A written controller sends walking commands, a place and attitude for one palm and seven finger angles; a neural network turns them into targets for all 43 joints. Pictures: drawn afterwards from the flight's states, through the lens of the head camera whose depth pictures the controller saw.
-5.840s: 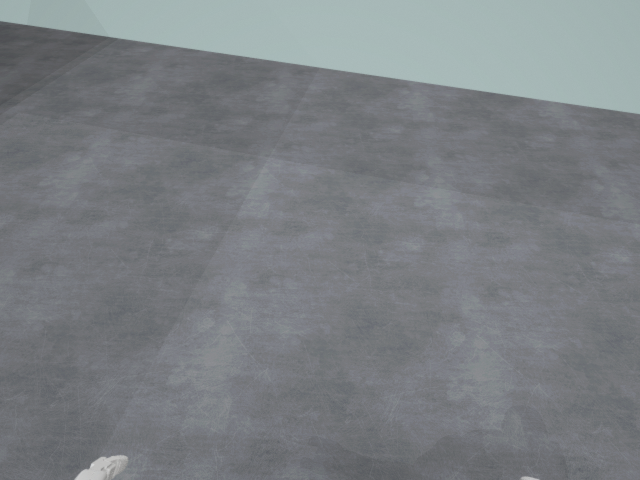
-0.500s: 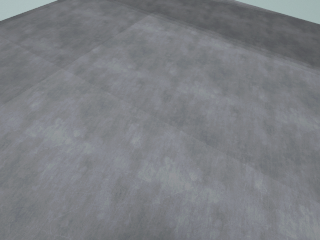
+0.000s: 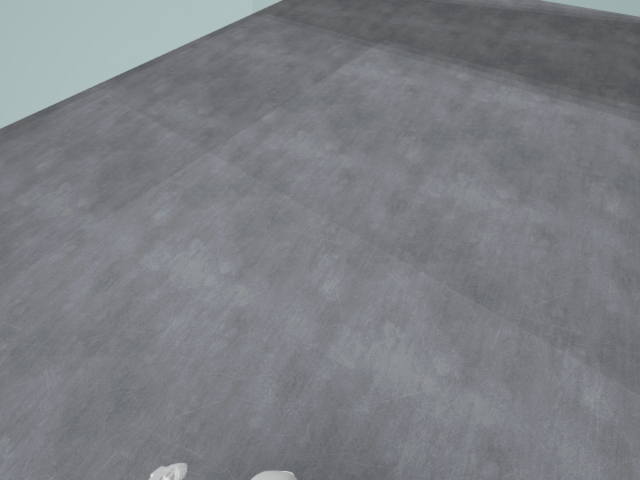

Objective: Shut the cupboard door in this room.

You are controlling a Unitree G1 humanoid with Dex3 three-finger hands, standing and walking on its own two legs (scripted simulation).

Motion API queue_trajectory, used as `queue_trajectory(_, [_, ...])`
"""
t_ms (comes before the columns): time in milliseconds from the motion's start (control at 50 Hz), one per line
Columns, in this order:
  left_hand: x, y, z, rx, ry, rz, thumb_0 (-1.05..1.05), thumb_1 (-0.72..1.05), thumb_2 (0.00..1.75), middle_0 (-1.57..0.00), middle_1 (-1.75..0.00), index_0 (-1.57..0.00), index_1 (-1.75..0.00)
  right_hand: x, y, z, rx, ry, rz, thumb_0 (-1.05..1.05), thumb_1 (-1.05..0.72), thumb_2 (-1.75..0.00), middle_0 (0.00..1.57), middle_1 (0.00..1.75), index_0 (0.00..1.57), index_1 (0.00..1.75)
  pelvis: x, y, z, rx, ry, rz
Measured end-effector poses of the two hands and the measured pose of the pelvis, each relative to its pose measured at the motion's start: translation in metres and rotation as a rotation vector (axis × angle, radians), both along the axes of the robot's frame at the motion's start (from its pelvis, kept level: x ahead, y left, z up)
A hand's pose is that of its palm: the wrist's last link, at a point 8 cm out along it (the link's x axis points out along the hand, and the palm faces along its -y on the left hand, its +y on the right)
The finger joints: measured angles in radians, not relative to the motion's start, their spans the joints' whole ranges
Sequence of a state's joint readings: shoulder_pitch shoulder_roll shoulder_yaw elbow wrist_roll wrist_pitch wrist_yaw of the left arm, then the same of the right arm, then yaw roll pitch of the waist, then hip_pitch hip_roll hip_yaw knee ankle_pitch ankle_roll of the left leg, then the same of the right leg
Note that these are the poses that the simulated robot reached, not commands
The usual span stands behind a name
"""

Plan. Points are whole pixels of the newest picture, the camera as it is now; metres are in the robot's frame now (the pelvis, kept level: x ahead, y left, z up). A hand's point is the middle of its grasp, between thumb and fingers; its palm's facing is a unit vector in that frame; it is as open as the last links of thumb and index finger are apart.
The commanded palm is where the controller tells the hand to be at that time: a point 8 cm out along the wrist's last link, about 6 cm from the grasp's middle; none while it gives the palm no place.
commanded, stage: turn or walk to find it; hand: left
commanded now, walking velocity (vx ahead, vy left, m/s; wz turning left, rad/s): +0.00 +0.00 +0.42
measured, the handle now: out of the picture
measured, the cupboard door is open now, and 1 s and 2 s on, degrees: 83 83 83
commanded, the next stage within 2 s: none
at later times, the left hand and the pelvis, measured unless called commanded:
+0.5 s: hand out of the picture -0.05 +0.26 -0.18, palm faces +0.27 -0.93 -0.23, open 7.4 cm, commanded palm none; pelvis -0.04 +0.04 +0.00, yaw +12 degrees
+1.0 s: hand out of the picture -0.05 +0.19 -0.14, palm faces +0.42 -0.86 -0.28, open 7.4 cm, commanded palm none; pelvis -0.06 -0.02 +0.01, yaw +24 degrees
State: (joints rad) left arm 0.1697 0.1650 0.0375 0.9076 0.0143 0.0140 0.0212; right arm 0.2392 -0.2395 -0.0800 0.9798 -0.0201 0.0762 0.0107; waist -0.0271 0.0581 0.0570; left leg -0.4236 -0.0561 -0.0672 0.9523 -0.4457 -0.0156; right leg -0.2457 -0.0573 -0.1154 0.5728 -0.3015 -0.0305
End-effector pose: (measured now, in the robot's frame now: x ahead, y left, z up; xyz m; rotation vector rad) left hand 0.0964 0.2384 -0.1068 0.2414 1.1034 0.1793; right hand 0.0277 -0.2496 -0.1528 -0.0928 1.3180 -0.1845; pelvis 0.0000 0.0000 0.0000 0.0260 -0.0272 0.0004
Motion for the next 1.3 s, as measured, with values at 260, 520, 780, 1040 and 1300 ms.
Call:
queue_trajectory(260, [-0.089,0.009,-0.019,-0.057,0.112,0.162,0.00,0.91,0.90,-0.21,-0.30,-0.20,-0.30,0.011,0.000,0.017,-0.055,0.049,0.144,0.01,-0.91,-0.90,0.19,0.29,0.20,0.30,-0.019,0.007,0.004,-0.005,0.004,0.126])
queue_trajectory(520, [-0.167,0.070,-0.036,-0.084,0.211,0.321,0.01,0.91,0.90,-0.20,-0.30,-0.20,-0.30,0.056,0.074,0.038,-0.084,-0.126,0.311,0.01,-0.91,-0.90,0.20,0.29,0.20,0.30,-0.041,0.046,0.003,-0.041,0.000,0.213])
queue_trajectory(780, [-0.144,0.054,-0.010,-0.023,0.066,0.344,0.01,0.91,0.90,-0.20,-0.30,-0.20,-0.30,0.030,0.061,0.017,-0.010,-0.057,0.350,0.01,-0.91,-0.90,0.20,0.30,0.21,0.30,-0.056,0.023,0.004,-0.017,0.016,0.312])
queue_trajectory(1040, [-0.190,-0.019,0.005,-0.017,0.054,0.460,0.00,0.91,0.90,-0.21,-0.30,-0.20,-0.30,0.029,-0.002,0.005,-0.008,0.042,0.429,0.01,-0.91,-0.90,0.20,0.29,0.20,0.30,-0.063,-0.025,0.008,0.019,0.007,0.448])
queue_trajectory(1300, [-0.293,-0.040,-0.020,-0.084,0.167,0.654,0.00,0.91,0.90,-0.21,-0.30,-0.20,-0.30,0.069,0.040,0.016,-0.054,-0.004,0.634,0.01,-0.91,-0.90,0.19,0.29,0.20,0.30,-0.087,-0.022,0.003,-0.001,0.015,0.573])
